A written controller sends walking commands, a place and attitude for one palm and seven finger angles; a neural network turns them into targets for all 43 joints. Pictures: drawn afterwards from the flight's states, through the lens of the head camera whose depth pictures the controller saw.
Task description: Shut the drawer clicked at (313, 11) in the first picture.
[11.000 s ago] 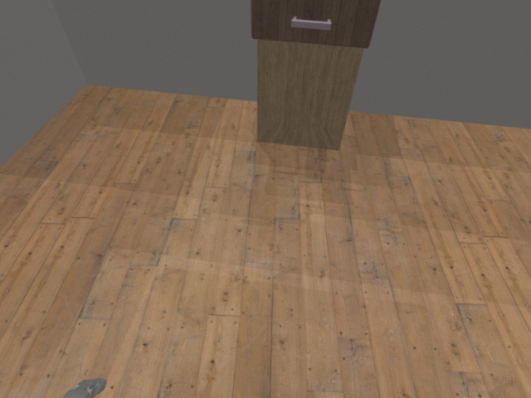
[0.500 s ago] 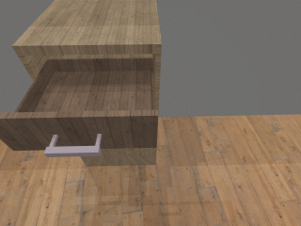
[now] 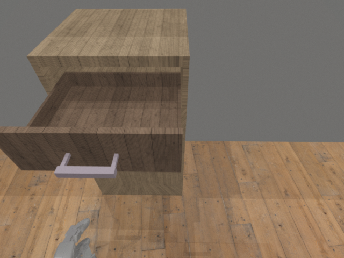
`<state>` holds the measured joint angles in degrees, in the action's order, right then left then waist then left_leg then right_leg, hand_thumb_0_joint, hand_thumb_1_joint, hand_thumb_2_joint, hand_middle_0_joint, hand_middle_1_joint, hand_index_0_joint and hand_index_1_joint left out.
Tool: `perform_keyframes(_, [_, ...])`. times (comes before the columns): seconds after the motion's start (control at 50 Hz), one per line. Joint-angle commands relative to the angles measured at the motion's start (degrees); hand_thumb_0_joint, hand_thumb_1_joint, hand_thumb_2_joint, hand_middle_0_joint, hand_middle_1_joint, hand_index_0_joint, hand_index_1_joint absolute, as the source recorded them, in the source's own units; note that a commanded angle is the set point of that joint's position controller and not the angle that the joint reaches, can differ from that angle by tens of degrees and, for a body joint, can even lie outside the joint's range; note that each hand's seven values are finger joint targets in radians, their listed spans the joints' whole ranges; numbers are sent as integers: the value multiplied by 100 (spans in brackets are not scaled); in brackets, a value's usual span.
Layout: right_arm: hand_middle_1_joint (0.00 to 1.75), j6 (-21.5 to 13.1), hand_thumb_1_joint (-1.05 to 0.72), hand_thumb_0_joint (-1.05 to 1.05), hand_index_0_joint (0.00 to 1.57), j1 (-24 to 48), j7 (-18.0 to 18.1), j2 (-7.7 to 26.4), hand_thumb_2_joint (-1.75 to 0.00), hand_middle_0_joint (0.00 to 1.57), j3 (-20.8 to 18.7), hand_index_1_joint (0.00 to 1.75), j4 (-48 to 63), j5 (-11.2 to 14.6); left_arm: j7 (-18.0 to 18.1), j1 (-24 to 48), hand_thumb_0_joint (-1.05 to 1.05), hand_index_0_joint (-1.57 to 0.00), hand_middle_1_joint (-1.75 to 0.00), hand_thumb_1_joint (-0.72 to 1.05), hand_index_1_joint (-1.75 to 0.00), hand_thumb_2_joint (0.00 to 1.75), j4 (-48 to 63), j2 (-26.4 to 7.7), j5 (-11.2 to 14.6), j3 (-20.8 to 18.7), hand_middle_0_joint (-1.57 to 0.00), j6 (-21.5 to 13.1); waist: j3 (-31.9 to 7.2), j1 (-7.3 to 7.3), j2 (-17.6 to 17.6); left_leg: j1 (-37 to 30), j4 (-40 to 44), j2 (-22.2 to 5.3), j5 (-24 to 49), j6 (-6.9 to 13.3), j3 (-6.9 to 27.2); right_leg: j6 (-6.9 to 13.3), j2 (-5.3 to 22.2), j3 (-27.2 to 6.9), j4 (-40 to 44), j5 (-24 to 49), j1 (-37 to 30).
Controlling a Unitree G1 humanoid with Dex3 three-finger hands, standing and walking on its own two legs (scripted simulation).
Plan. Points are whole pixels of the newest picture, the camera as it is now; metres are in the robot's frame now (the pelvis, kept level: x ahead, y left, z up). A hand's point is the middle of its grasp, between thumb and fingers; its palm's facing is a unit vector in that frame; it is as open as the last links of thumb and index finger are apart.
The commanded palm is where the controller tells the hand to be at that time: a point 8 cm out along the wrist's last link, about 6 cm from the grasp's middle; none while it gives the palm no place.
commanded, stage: raise the hand and make a fist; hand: left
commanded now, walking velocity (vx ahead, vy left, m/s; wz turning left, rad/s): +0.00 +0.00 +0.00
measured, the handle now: (88, 164) +0.32 +0.22 +0.05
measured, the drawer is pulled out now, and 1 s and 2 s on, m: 0.28 0.28 0.28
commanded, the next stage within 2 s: bring the fist close to the handle in 1.74 s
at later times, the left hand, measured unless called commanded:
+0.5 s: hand (106, 244) +0.16 +0.14 +0.02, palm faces +0.00 -1.00 -0.07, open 4.7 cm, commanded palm +0.11 +0.21 +0.03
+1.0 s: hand (80, 229) +0.16 +0.17 +0.08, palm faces +0.06 -0.99 -0.10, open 3.1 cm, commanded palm +0.11 +0.23 +0.11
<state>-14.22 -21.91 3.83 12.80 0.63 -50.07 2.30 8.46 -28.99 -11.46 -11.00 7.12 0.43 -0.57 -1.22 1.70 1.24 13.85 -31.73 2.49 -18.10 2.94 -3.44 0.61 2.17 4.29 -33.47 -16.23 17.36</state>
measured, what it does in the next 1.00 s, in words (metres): stands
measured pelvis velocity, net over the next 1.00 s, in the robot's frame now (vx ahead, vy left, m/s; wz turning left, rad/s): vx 0.01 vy -0.02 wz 0.01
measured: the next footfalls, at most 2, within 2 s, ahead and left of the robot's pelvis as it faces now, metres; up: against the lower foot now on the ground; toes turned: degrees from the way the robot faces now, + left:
none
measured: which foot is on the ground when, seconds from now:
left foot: down 0.00-1.00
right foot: down 0.00-1.00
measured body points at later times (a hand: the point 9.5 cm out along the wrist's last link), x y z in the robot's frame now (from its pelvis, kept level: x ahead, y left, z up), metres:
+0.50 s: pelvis -0.01 -0.03 -0.05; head +0.02 -0.04 +0.39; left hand +0.15 +0.19 +0.03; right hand +0.21 -0.22 -0.11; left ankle -0.01 +0.08 -0.73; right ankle +0.02 -0.11 -0.73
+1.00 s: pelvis +0.01 -0.02 -0.02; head +0.00 -0.02 +0.43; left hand +0.16 +0.23 +0.09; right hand +0.21 -0.25 -0.07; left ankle -0.01 +0.08 -0.73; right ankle +0.02 -0.11 -0.73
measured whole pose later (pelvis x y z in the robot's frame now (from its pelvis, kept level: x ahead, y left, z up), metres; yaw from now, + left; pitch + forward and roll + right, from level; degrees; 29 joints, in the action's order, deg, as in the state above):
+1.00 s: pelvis +0.01 -0.02 -0.02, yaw +1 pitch +4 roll -1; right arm -19.1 -13.5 3.0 13.9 0.0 -32.2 4.0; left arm -13.1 -37.6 21.1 -14.2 16.1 -10.3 -13.6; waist -5.5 -1.8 1.8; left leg 24.6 -46.4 -0.4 -25.7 1.4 -0.9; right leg 2.3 0.0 6.8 -43.8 -22.0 25.8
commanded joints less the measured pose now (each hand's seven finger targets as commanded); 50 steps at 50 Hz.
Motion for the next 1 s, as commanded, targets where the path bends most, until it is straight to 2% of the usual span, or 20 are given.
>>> perform_keyframes(0.0, [30,-741,-90,0,20,1152,-140,848,-90,20,-391,30,1772,-149,-627,-318,0,-38,-50,90,-50,90,1227,370,221,-26,-38,-1524,8,-159,-1287,1256,-164,-248,-157,-286,567,84,-182,140,-16,-943,1114])
perform_keyframes(0.02, [30,-712,-90,0,20,1258,-243,803,-90,20,-435,30,1962,-167,-980,-996,0,-40,-52,90,-52,90,920,542,366,-108,-40,-1913,22,-355,-1425,1636,-453,-221,-59,-339,462,105,-193,157,-298,-922,1269])
perform_keyframes(0.06, [30,-543,-90,0,20,1426,-467,838,-90,20,-561,30,2261,-194,-1745,-1540,0,-44,-56,90,-56,90,850,257,623,-634,-44,-2793,-226,-505,-1330,2165,-988,-124,142,-433,300,164,-186,57,-784,-436,1221])
perform_keyframes(0.08, [30,-427,-90,0,20,1480,-573,867,-90,20,-654,30,2396,-171,-2052,-1812,0,-46,-58,90,-58,90,681,-200,595,-1172,-46,-3133,-270,-584,-839,2241,-1169,-88,220,-468,237,238,-134,-63,-927,-205,1121])
perform_keyframes(0.1, [30,-361,-90,0,20,1559,-606,850,-90,20,-635,30,2621,-144,-2169,-1708,0,-48,-60,90,-60,90,1061,-426,509,-1237,-48,-3295,-571,-670,-538,2468,-1323,-52,370,-387,169,246,-129,-121,-1225,110,1093])
perform_keyframes(0.12, [30,-348,-90,0,20,1651,-628,805,-90,20,-602,30,2877,-162,-2268,-1343,0,-50,-62,90,-62,90,1966,-445,458,-1051,-50,-3466,-1029,-669,-112,2450,-1478,-70,522,-295,117,233,-121,-233,-1439,368,1089])
perform_keyframes(0.16, [30,-301,-90,0,20,1502,-582,687,-90,20,-592,30,3025,-161,-2212,-958,0,-54,-67,90,-67,90,2931,-670,532,-1256,-54,-3550,-1596,-621,708,2207,-1648,-134,827,-246,165,257,-170,-306,-1640,566,1143])
perform_keyframes(0.2, [30,-223,-90,0,20,1353,-516,663,-90,20,-558,30,3099,-166,-2031,-728,0,-58,-71,90,-71,90,3626,-576,687,-1204,-58,-3452,-1563,-397,799,2036,-1761,-184,817,-209,298,229,-243,-271,-1606,483,1418])
perform_keyframes(0.22, [30,-206,-90,0,20,1314,-472,637,-90,20,-521,30,3101,-137,-1974,-681,0,-60,-73,90,-73,90,3626,-329,753,-1000,-60,-3388,-1319,-211,540,2131,-1881,-189,608,-171,312,175,-233,-305,-1491,365,1568])
perform_keyframes(0.28, [30,-214,-90,0,20,1148,-342,756,-90,20,-431,30,3050,-112,-1999,54,0,-66,-80,90,-80,90,3956,-344,739,-706,-66,-3314,-1038,190,210,2316,-2101,-232,167,-104,508,114,-248,-398,-1349,-114,1969])
perform_keyframes(0.34, [30,-246,-90,0,20,1122,-260,793,-90,20,-375,30,3064,-38,-2307,-99,0,-72,-86,90,-86,90,3728,-377,678,-470,-72,-2963,-1017,208,194,2382,-2069,-235,-98,-80,546,85,-206,-468,-1135,-474,1912])
perform_keyframes(0.4, [30,-195,-90,0,20,1187,-151,736,-90,20,-350,30,3052,29,-2496,-262,0,-78,-93,90,-93,90,3564,-844,712,-982,-78,-2405,-1412,-1,-116,2392,-2002,-203,55,-72,504,20,-112,-675,-873,-478,1307])
perform_keyframes(0.48, [30,-111,-90,0,20,1496,-69,557,-90,20,-304,30,2979,74,-2382,-846,0,-86,-101,90,-101,90,3406,-1018,982,-1703,-86,-1853,-1548,-356,-235,2247,-1715,-206,494,-141,516,-43,-9,-658,-771,299,540])
perform_keyframes(0.5, [30,-120,-90,0,20,1487,-71,490,-90,20,-274,30,2998,68,-2344,-941,0,-88,-104,90,-104,90,3568,-876,1035,-1658,-88,-1836,-1539,-401,-213,2205,-1611,-210,534,-151,508,-52,7,-601,-755,377,480])
perform_keyframes(0.58, [30,-268,-90,0,20,1590,-41,501,-90,20,-254,30,2880,87,-2274,-958,0,-96,-112,90,-112,90,3565,-964,1155,-1814,-96,-1956,-1100,-372,-559,2224,-1429,-236,385,-168,522,-129,40,-673,-533,195,477])
perform_keyframes(0.6, [30,-349,-90,0,20,1537,-52,507,-90,20,-250,30,2879,92,-2309,-953,0,-98,-114,90,-114,90,3722,-899,1159,-1723,-98,-2027,-1076,-366,-311,2126,-1383,-223,406,-168,512,-116,54,-683,-498,177,514])
perform_keyframes(0.7, [30,-657,-90,0,20,1398,-55,621,-90,20,-279,30,2758,139,-2443,-952,0,-108,-125,90,-125,90,3810,-835,1214,-1567,-108,-2150,-908,-274,-339,1847,-1249,-217,254,-150,495,-94,16,-667,-228,-350,683])
perform_keyframes(0.76, [30,-828,-90,0,20,1336,-42,666,-90,20,-278,30,2767,158,-2404,-827,0,-114,-132,90,-132,90,4151,-904,1164,-1492,-114,-2136,-941,-295,34,1558,-1095,-218,325,-133,502,-9,-30,-531,-232,-374,664])
perform_keyframes(0.88, [30,-857,-90,0,20,1438,-48,644,-90,20,-252,30,2681,141,-2083,-904,0,-126,-145,90,-145,90,4345,-1049,1015,-1704,-126,-1843,-768,-421,74,1244,-777,-269,545,-143,533,54,-151,-236,-247,104,454])
perform_keyframes(0.98, [30,-854,-90,0,20,1547,-57,624,-90,20,-136,30,2735,160,-2128,-892,0,-136,-156,90,-156,90,4609,-1009,1055,-1708,-136,-1436,-683,-489,275,899,-518,-289,919,-186,544,86,-228,-31,-229,719,192])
